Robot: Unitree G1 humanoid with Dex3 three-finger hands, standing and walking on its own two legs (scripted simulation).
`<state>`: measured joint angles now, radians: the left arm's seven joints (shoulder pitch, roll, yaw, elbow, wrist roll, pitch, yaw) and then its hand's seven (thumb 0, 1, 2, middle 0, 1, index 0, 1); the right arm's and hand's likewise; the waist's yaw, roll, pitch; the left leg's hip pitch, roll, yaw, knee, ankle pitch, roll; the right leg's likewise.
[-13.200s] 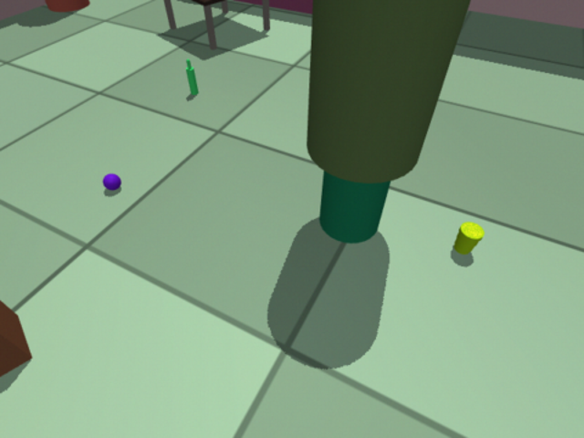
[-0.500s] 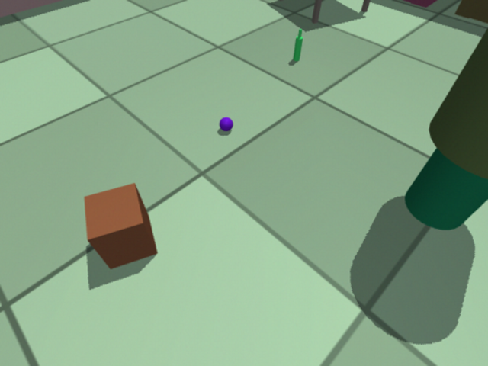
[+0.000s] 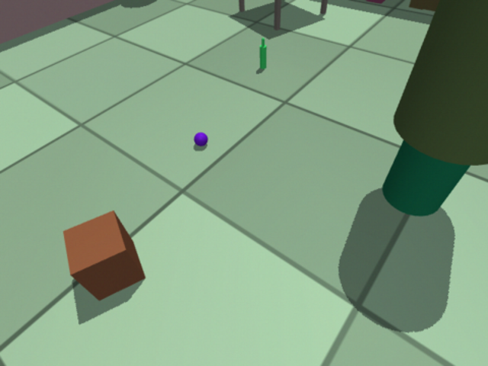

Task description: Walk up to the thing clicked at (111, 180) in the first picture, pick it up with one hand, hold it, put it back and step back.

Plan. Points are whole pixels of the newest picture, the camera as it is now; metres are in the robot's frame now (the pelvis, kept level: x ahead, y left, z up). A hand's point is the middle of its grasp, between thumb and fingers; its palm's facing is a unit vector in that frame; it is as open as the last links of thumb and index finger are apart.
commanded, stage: walk up
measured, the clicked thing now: (200, 139) +1.49 +0.27 -0.72
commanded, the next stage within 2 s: stand in 0.30 s
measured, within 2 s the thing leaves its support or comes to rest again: neither
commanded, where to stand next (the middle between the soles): +0.06 +0.04 m, yaw +0 degrees
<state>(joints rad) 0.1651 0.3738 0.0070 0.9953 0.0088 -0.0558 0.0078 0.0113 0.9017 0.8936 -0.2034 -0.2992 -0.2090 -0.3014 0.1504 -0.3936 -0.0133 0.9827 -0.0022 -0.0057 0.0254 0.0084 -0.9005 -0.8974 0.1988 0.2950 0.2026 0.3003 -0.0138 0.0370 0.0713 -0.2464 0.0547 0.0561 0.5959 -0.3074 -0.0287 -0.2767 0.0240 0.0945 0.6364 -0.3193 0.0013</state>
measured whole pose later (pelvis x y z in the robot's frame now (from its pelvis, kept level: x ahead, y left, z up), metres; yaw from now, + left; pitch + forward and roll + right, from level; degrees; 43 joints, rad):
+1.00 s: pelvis +0.00 +0.02 +0.02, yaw +1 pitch -2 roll +0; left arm 0.12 0.35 0.00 1.15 0.01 -0.02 0.00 0.01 0.90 0.89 -0.20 -0.30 -0.21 -0.30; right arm 0.09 -0.34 -0.02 1.15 -0.01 -0.01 0.02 0.01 -0.90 -0.90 0.20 0.30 0.20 0.30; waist -0.01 0.00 0.06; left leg -0.13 0.03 0.05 0.33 -0.17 -0.01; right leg -0.14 0.00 0.09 0.34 -0.17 0.03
